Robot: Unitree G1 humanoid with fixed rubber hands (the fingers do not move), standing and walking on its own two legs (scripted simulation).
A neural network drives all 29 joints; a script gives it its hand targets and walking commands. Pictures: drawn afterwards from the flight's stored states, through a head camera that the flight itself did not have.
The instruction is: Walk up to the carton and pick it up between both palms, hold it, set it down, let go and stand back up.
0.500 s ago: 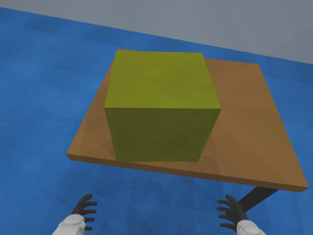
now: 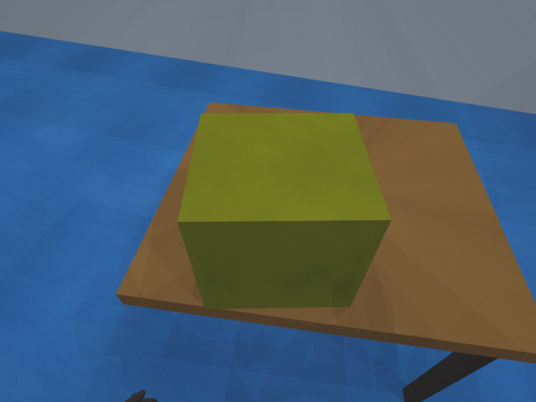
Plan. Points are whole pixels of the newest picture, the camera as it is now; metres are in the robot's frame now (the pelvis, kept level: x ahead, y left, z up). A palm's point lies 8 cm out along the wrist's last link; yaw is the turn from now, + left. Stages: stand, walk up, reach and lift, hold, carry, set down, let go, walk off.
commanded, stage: stand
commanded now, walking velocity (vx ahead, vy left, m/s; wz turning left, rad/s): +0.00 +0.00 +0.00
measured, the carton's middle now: (277, 212) +0.45 +0.00 -0.01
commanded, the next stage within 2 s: none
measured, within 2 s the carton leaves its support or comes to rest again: neither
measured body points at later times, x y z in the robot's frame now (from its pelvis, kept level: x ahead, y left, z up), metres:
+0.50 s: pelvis +0.04 +0.02 -0.01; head +0.03 +0.02 +0.44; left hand +0.03 +0.24 -0.17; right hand +0.02 -0.20 -0.17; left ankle -0.03 +0.10 -0.75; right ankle -0.03 -0.11 -0.75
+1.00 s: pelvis -0.01 +0.03 +0.00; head -0.02 +0.03 +0.45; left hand -0.07 +0.22 -0.17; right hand -0.07 -0.18 -0.16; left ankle -0.03 +0.10 -0.75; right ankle -0.03 -0.11 -0.75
